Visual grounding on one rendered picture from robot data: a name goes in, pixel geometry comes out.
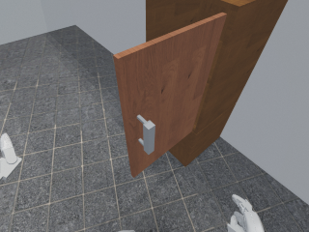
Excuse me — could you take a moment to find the robot right hand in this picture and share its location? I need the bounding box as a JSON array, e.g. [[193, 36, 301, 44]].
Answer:
[[227, 194, 265, 232]]

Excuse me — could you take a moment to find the cupboard door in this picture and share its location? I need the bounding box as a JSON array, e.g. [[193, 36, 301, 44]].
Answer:
[[113, 13, 227, 178]]

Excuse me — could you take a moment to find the handle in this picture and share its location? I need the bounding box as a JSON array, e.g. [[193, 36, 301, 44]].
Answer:
[[136, 114, 155, 155]]

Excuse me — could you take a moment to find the robot left hand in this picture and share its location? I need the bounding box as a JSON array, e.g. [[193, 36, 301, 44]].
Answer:
[[0, 97, 22, 181]]

